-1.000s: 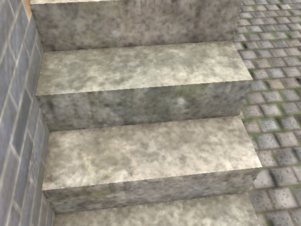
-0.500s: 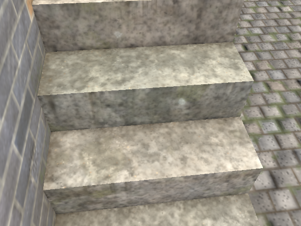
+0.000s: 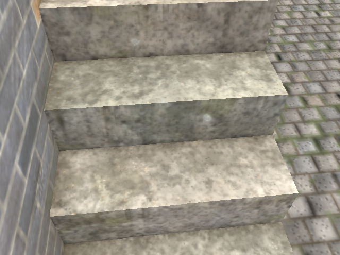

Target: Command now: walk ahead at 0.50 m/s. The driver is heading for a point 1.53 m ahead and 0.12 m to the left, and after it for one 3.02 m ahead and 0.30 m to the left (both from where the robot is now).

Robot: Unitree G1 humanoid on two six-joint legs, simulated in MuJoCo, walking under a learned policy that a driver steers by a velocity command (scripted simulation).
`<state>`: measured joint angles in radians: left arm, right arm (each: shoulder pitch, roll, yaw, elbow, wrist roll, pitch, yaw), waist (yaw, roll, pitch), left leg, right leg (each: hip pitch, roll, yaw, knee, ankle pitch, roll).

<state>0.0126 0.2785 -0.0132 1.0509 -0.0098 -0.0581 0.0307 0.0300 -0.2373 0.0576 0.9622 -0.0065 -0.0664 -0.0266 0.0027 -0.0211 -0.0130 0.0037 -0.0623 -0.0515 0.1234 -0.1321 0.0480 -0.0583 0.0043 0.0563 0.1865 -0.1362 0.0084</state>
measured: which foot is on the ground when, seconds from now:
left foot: down 0.00-1.00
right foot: down 0.00-1.00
